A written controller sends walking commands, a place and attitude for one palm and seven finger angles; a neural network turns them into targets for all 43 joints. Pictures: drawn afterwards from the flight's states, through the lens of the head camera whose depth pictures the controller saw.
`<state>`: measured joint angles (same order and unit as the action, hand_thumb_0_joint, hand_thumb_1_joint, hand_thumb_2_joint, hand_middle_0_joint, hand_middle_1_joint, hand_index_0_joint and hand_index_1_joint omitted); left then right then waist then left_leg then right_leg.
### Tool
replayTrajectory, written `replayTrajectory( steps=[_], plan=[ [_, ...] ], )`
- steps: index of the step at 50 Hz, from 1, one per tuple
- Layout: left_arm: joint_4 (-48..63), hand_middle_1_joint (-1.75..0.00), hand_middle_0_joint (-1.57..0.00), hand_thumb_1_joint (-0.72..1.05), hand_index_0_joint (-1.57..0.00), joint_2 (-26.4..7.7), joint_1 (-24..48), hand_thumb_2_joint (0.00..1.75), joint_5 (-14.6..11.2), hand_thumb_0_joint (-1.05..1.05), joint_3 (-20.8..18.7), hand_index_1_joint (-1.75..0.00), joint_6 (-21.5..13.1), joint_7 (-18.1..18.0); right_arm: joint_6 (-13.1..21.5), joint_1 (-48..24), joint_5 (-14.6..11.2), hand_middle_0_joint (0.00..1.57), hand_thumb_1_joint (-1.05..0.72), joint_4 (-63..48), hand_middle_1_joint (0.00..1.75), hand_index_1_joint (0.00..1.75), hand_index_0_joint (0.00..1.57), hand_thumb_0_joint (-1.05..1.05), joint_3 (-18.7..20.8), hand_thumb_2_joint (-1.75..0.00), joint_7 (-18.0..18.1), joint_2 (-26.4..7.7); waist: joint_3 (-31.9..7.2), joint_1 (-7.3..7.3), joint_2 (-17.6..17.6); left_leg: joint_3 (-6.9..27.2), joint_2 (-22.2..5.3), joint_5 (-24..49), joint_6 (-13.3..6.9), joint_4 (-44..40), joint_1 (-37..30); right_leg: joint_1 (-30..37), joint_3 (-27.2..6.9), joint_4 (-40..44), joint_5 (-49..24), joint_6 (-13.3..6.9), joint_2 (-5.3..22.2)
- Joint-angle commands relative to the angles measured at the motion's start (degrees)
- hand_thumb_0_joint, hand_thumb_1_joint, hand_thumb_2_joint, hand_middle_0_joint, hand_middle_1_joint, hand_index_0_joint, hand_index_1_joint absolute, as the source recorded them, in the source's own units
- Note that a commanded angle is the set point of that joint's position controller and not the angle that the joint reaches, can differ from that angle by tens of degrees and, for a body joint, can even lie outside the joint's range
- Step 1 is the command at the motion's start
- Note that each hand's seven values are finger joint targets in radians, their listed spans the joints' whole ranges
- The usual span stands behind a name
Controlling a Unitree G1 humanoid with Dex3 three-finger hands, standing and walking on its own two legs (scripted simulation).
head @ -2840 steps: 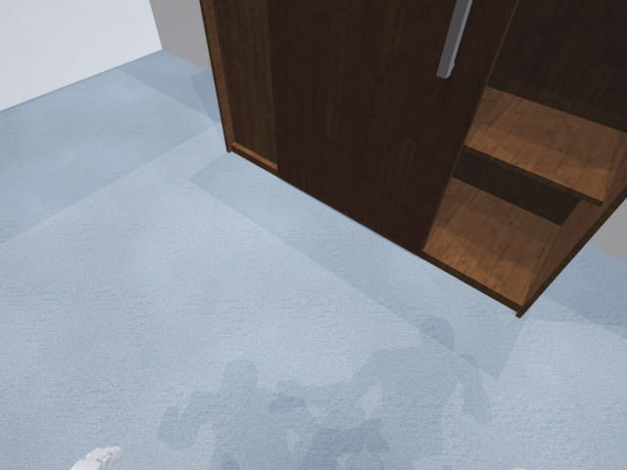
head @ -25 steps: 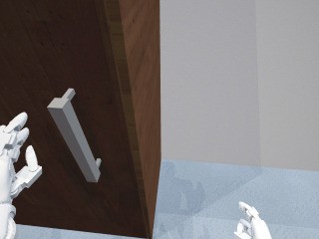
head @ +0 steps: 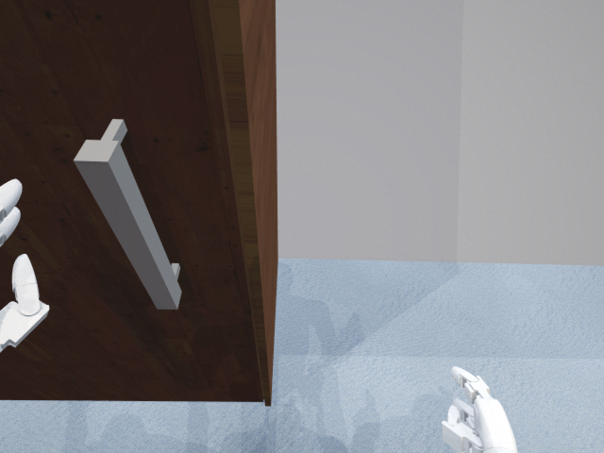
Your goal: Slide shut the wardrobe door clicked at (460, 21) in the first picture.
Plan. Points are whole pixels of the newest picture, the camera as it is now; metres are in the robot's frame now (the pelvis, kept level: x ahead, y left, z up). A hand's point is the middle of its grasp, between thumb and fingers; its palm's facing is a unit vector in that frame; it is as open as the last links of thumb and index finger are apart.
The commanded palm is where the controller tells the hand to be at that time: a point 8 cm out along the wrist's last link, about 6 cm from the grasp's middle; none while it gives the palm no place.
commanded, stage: step back with the hand held close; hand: left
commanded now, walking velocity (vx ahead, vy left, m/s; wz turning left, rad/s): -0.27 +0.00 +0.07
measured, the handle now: (147, 228) +0.32 +0.21 +0.14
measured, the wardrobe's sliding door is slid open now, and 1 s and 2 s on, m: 0.00 0.00 0.00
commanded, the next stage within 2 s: stop stepping back and stand still in 0.82 s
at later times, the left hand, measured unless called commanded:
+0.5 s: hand out of the picture +0.12 +0.27 +0.17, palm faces +0.49 -0.74 -0.46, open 7.4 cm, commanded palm +0.05 +0.31 +0.18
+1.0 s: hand out of the picture +0.06 +0.25 +0.18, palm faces +0.37 -0.83 -0.41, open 7.4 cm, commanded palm +0.00 +0.30 +0.18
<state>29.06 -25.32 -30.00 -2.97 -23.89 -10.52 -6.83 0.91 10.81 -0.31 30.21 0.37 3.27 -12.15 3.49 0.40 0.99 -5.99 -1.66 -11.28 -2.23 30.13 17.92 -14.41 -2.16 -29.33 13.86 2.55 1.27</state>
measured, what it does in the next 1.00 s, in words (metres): walks backwards: right foot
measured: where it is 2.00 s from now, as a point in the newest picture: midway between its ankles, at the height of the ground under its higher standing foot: outside the picture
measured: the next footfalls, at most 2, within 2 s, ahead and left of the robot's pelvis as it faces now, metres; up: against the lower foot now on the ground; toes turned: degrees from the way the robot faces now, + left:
right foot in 0.88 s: -0.17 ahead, -0.08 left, +0.00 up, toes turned +5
left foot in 1.06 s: -0.14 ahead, +0.13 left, +0.00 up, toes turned -1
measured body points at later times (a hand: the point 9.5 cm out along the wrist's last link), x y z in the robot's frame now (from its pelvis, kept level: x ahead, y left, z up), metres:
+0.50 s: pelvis -0.07 +0.00 -0.01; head -0.05 +0.02 +0.43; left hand +0.08 +0.31 +0.20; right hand +0.10 -0.22 -0.09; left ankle +0.05 +0.10 -0.73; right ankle +0.01 -0.14 -0.73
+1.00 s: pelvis -0.16 +0.01 +0.00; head -0.14 +0.03 +0.45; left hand +0.03 +0.29 +0.20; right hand +0.00 -0.22 -0.08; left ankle -0.09 +0.10 -0.70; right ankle -0.20 -0.12 -0.73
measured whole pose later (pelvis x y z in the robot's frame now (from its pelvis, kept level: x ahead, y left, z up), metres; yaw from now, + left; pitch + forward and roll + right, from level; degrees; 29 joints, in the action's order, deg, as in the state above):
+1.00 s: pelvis -0.16 +0.01 +0.00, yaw -4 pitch +2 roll -1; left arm 30.6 -24.1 -29.2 -2.5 -23.0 -14.5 -8.1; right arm 4.9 11.3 1.1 37.7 -1.7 3.0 -9.4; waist -0.8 1.9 2.9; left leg -1.4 0.5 -18.8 1.3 44.8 28.6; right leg -10.8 -1.5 -27.3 17.9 0.4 -0.2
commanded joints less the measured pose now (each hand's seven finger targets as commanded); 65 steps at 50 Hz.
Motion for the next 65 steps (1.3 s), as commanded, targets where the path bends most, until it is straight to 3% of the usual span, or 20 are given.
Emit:
replayTrajectory(
  steps=[1,10,15,19,22,25,27,29,31,32,34,41,44,45,49,51,54,56,61,65],
  plan=[
    [11.5,-0.3,-0.2,0.9,-0.2,-8.1,0.4,0.9,0.0,0.0,-8.8,-0.3,-4.6,-2.3,4.2,-4.6,-0.3,0.2,-0.9,-8.8,0.3,0.3,0.2,0.0,2.5,-0.9,0.8,-7.7,-8.8,1.19,-10.4,10.3,-8.7,-10.0,-2.4,-11.3,8.1,7.0,1.2,-4.7,-5.4,-1.8,-0.6],
    [12.8,-0.3,-0.2,0.9,-0.2,-8.6,6.3,0.9,0.9,0.0,-7.1,-0.3,-6.1,-3.5,7.2,-2.4,0.6,0.2,-0.9,-5.3,0.3,0.3,0.2,0.0,2.2,-0.9,1.2,-7.7,-4.8,-0.7,-1.3,8.9,-3.0,-18.1,-0.2,-0.9,1.1,-12.4,-7.3,9.0,14.0,-5.2,4.3],
    [13.4,-0.3,-0.2,0.9,-0.2,-8.9,5.0,0.9,1.4,0.0,-9.0,-0.3,-7.2,-4.3,8.8,-3.4,0.5,0.2,-0.9,-6.0,0.3,0.3,0.2,0.0,2.2,-0.9,1.9,-8.2,-8.2,0.27,-12.7,16.9,-9.7,-26.3,-2.8,-14.3,10.5,0.6,0.3,-4.8,8.0,-2.2,-2.1],
    [11.7,-0.3,-0.2,0.9,-0.2,-7.9,0.9,0.9,1.1,0.0,-9.8,-0.3,-7.3,-3.2,8.6,-2.4,0.2,0.2,-0.9,-6.4,0.3,0.3,0.2,0.0,2.7,-0.9,0.9,-7.8,-9.2,0.61,-10.9,15.7,-10.6,-26.8,-3.1,-13.2,15.4,6.1,0.7,-7.8,6.1,-2.9,-2.9],
    [12.8,-0.3,-0.2,0.9,-0.2,-7.9,1.6,0.9,0.9,0.0,-8.7,-0.3,-7.4,-2.8,8.5,-2.1,0.5,0.2,-0.9,-6.1,0.3,0.3,0.2,0.0,2.6,-0.9,0.7,-7.2,-6.3,0.0,-3.6,9.8,-3.9,-23.9,-0.4,-3.7,11.4,-4.3,-7.5,3.8,13.4,-5.5,1.3],
    [13.5,-0.3,-0.2,0.9,-0.2,-9.8,4.1,0.9,0.9,0.0,-8.7,-0.3,-7.5,-4.1,7.8,-0.4,1.1,0.2,-0.9,-2.2,0.3,0.3,0.2,0.0,2.5,-0.9,0.2,-6.5,-6.6,-0.82,8.2,5.6,1.8,-12.9,2.9,19.0,-3.4,-22.4,-19.6,15.3,15.8,-12.3,14.2],
    [13.3,-0.3,-0.2,0.9,-0.2,-9.3,6.2,0.9,1.1,0.0,-7.6,-0.3,-7.2,-4.6,7.5,-0.8,1.0,0.2,-0.9,-2.3,0.3,0.3,0.2,0.0,2.0,-0.9,0.0,-5.5,-7.4,-1.61,9.9,7.5,1.1,-9.4,2.3,14.0,-4.6,-19.1,-13.8,10.1,3.6,-10.3,13.5],
    [13.7,-0.3,-0.2,0.9,-0.2,-10.2,7.0,0.9,1.2,0.0,-8.7,-0.3,-7.8,-4.4,7.6,-2.4,0.9,0.2,-0.9,-3.6,0.3,0.3,0.2,0.0,2.2,-0.9,0.9,-7.3,-4.8,-1.22,-2.1,13.6,-3.1,-12.1,-0.4,-4.4,0.1,-16.5,-7.0,0.1,6.7,-5.0,4.0],
    [14.9,-0.3,-0.2,0.9,-0.2,-10.3,6.9,0.9,1.7,0.0,-11.2,-0.3,-9.2,-4.1,8.8,-4.2,1.5,0.2,-0.9,-4.0,0.3,0.3,0.2,0.0,3.1,-0.9,1.6,-8.1,-10.5,-0.43,-22.5,30.5,-18.5,-26.1,-6.8,-22.4,15.3,0.1,0.9,-27.6,11.0,-1.2,-6.6],
    [13.1,-0.3,-0.2,0.9,-0.2,-9.7,6.5,0.9,1.8,0.0,-11.1,-0.3,-9.5,-3.7,9.2,-2.7,1.5,0.2,-0.9,-3.3,0.3,0.3,0.2,0.0,3.8,-0.9,1.5,-7.7,-10.5,-0.85,-18.8,30.5,-20.0,-30.3,-8.1,-24.6,18.9,2.5,-1.2,-38.3,12.0,-1.4,-7.4],
    [12.8,-0.3,-0.2,0.9,-0.2,-8.1,4.9,0.9,1.2,0.0,-10.0,-0.3,-9.2,-3.1,9.3,-2.3,1.5,0.2,-0.9,-2.7,0.3,0.3,0.2,0.0,4.6,-0.9,0.1,-7.7,-9.2,-0.24,-11.4,24.6,-16.7,-19.9,-8.3,-18.6,11.4,-4.9,-1.2,-38.2,13.1,-1.8,-6.4],
    [13.5,-0.3,-0.2,0.9,-0.2,-6.8,1.6,0.9,-0.8,0.0,-5.7,-0.3,-7.9,-2.6,9.2,-1.6,2.2,0.2,-0.9,-0.6,0.3,0.3,0.2,0.0,2.6,-0.9,-0.7,-6.1,-12.7,0.45,-15.5,16.0,-11.1,-8.9,-0.1,-16.9,-1.8,4.3,4.4,8.0,11.0,-4.5,-3.9],
    [13.3,-0.3,-0.2,0.9,-0.2,-12.7,6.6,0.9,-0.6,0.0,-8.1,-0.3,-8.5,-2.9,7.1,-2.2,1.9,0.2,-0.9,-0.5,0.3,0.3,0.2,0.0,2.3,-0.9,0.2,-4.5,-10.3,-0.29,6.0,5.4,-0.2,-7.4,5.5,14.6,-7.6,-11.6,-15.2,21.6,-1.1,-12.4,16.7],
    [14.7,-0.3,-0.2,0.9,-0.2,-12.7,10.6,0.9,-0.5,0.0,-7.2,-0.3,-8.2,-3.0,8.2,-4.2,2.1,0.2,-0.9,-0.7,0.3,0.3,0.2,0.0,2.0,-0.9,0.7,-4.8,-9.1,0.77,9.7,5.5,3.5,-13.1,6.1,25.4,-4.8,-16.3,-14.3,20.2,-4.9,-15.1,19.5],
    [7.8,-0.3,-0.2,0.9,-0.2,-9.3,2.8,0.9,0.5,0.0,-7.4,-0.3,-4.8,-3.2,6.4,-5.2,0.7,0.2,-0.9,-3.3,0.3,0.3,0.2,0.0,0.2,-0.9,1.5,-4.4,-8.0,-0.2,6.0,5.4,0.9,-6.8,2.8,9.1,5.9,3.6,-4.4,3.6,-35.7,-9.8,12.3],
    [10.6,-0.3,-0.2,0.9,-0.2,-9.3,2.9,0.9,0.0,0.0,-7.8,-0.3,-4.8,-3.5,6.7,-3.5,0.3,0.2,-0.9,-3.7,0.3,0.3,0.2,0.0,0.9,-0.9,2.1,-5.9,-11.9,-0.94,-0.9,4.8,0.4,11.5,1.7,-8.9,-5.4,4.8,-1.3,-2.4,-28.7,-5.4,7.2],
    [11.7,-0.3,-0.2,0.9,-0.2,-9.7,-1.2,0.9,-0.1,0.0,-8.4,-0.3,-5.5,-3.6,8.7,-2.2,-0.3,0.2,-0.9,-5.0,0.3,0.3,0.2,0.0,2.3,-0.9,1.2,-7.8,-15.1,0.65,-10.1,18.5,-10.0,29.2,-1.9,-9.4,-15.1,-2.8,1.6,-5.2,4.2,-2.3,-2.6],
    [17.0,-0.3,-0.2,0.9,-0.2,-10.4,-0.5,0.9,-0.4,0.0,-8.9,-0.3,-5.6,-3.2,9.4,-3.1,1.2,0.2,-0.9,-4.4,0.3,0.3,0.2,0.0,1.8,-0.9,1.2,-6.5,-12.2,-0.12,-17.7,25.3,-12.0,5.5,-1.7,-18.6,-7.6,-0.4,1.1,-9.7,13.9,-2.2,-2.7],
    [11.6,-0.3,-0.2,0.9,-0.2,-8.6,-4.8,0.9,0.6,0.0,-8.2,-0.3,-4.8,-3.0,7.8,-2.9,0.6,0.2,-0.9,-4.1,0.3,0.3,0.2,0.0,2.2,-0.9,0.8,-7.2,-6.0,-0.9,-8.9,12.7,-2.9,-21.7,0.7,-15.6,9.0,11.6,2.8,9.7,9.8,-4.6,-1.5],
    [10.8,-0.3,-0.2,0.9,-0.2,-8.6,2.0,0.9,0.5,0.0,-7.8,-0.3,-4.5,-3.3,6.3,-1.0,0.7,0.2,-0.9,-1.9,0.3,0.3,0.2,0.0,3.8,-0.9,0.9,-8.3,-4.6,-1.25,8.3,7.1,2.1,-8.1,1.9,21.3,4.0,-7.2,-21.5,20.8,24.2,-15.3,15.6]
  ],
)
